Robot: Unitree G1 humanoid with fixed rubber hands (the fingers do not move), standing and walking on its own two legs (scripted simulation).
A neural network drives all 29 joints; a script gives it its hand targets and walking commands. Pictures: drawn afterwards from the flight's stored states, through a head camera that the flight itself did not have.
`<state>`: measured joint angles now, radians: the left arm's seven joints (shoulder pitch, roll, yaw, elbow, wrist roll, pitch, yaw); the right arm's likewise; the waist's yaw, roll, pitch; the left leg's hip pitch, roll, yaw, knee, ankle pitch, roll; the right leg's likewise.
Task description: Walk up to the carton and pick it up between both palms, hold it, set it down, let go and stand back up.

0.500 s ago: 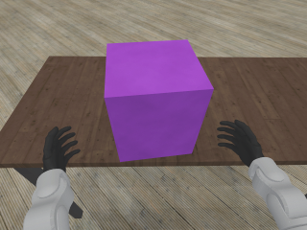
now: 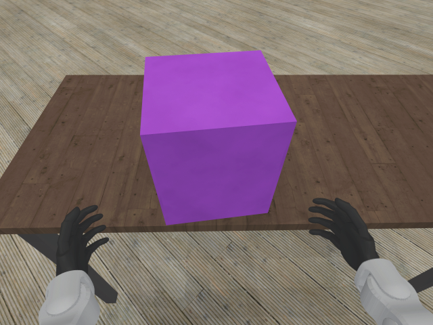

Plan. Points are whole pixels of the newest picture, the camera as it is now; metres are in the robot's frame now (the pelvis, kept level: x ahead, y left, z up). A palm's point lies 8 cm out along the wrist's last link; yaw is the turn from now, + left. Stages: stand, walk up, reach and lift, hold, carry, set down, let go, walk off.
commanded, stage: set down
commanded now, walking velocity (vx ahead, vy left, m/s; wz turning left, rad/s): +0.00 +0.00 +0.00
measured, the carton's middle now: (211, 141) +0.43 +0.06 +0.11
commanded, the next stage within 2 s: let go in 1.74 s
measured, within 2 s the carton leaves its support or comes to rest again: neither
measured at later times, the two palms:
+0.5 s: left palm (85, 274) +0.20 +0.25 +0.02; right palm (350, 261) +0.23 -0.18 +0.04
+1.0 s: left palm (88, 284) +0.19 +0.26 -0.01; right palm (341, 273) +0.23 -0.18 +0.00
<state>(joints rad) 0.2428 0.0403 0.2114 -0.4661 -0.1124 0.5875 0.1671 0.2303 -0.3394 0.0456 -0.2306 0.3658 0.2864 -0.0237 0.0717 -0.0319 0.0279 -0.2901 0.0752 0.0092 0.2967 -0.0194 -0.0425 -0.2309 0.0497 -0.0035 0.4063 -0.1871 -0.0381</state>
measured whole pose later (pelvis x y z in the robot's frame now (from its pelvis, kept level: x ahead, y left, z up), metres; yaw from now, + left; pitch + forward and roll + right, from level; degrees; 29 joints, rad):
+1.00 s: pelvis +0.02 +0.01 +0.00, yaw +0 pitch +2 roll +0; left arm 0.26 0.14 0.15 -0.02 -0.12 0.34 0.05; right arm 0.31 -0.21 0.04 -0.03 0.16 0.19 -0.02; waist 0.07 -0.03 0.06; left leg -0.29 0.05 0.01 0.29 -0.04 -0.04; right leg -0.23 0.03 0.00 0.41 -0.21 -0.04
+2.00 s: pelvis +0.04 +0.01 +0.00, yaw +1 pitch +2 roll +0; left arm 0.21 0.16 0.09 0.40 -0.07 0.17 0.00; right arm 0.19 -0.13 0.03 0.63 0.00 -0.16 -0.02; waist 0.07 -0.03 0.07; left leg -0.29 0.05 0.01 0.35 -0.11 -0.04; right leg -0.20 0.02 0.00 0.41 -0.25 -0.03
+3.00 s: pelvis +0.07 +0.02 +0.00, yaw +0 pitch +2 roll -1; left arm 0.23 0.26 0.07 0.97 0.03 -0.02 -0.01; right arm 0.24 -0.31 0.02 0.83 -0.04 -0.04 0.00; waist 0.07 -0.03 -0.05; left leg -0.30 0.06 0.01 0.48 -0.22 -0.03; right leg -0.15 0.03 0.00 0.41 -0.29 -0.01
